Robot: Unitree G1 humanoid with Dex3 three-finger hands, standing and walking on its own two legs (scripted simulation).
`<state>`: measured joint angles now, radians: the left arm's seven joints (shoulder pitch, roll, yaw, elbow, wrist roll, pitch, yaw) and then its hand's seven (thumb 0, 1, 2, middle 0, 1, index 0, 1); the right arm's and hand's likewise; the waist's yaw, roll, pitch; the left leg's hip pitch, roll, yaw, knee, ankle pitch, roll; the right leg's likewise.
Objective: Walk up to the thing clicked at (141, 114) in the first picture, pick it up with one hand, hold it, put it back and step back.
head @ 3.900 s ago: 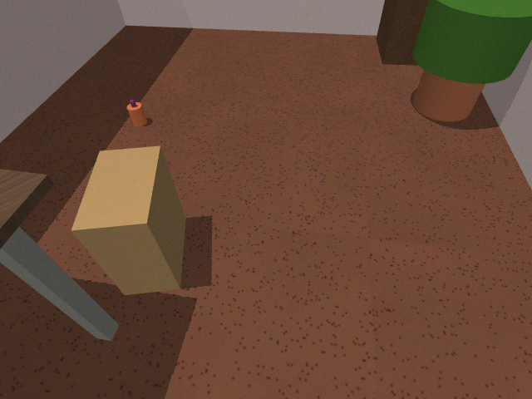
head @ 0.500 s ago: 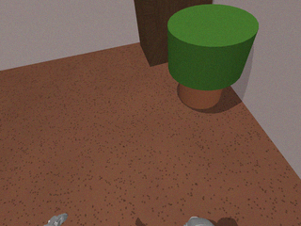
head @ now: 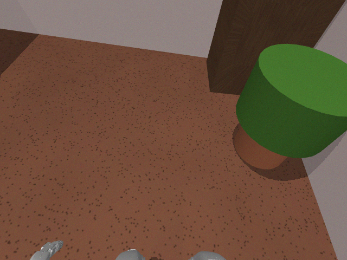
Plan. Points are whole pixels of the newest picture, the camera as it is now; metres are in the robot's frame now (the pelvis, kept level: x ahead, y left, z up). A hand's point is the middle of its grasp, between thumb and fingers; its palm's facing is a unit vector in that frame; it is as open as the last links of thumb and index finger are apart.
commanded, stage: walk up
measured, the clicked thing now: out of the picture +0.69 +1.26 -0.66
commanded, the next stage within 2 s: none
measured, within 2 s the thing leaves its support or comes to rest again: neither
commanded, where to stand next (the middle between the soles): +0.15 -0.04 m, yaw +58 degrees
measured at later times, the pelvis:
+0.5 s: pelvis +0.09 -0.11 +0.00, yaw +23 degrees
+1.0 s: pelvis +0.05 -0.12 +0.02, yaw +44 degrees
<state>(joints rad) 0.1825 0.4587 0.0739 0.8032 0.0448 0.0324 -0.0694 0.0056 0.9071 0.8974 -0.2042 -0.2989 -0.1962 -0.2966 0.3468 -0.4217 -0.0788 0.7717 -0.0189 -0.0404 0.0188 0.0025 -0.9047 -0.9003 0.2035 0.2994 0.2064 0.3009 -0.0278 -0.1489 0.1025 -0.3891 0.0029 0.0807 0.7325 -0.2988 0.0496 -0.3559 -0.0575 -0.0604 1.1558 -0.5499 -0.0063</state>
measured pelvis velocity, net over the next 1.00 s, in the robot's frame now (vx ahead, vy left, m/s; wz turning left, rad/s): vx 0.05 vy -0.12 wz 0.78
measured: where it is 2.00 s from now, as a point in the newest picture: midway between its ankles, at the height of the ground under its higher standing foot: outside the picture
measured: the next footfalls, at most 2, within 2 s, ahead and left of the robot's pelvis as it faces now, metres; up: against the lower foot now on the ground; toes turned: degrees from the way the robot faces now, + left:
right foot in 0.34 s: +0.27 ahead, -0.17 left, +0.00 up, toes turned +17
left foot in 0.82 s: +0.04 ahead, +0.00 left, +0.00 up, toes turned +40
